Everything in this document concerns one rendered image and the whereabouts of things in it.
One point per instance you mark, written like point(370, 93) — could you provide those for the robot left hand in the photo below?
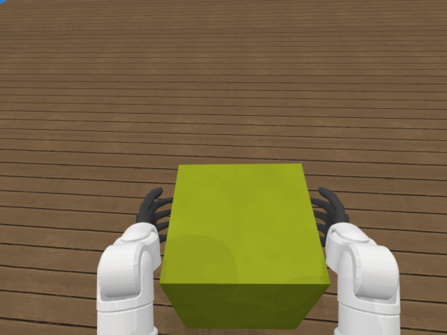
point(147, 211)

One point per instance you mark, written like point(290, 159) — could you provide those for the robot left forearm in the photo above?
point(125, 283)

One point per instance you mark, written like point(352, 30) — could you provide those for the robot right hand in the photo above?
point(335, 212)

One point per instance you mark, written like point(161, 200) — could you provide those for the robot right forearm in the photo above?
point(368, 282)

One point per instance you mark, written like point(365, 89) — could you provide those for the carton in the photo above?
point(242, 249)

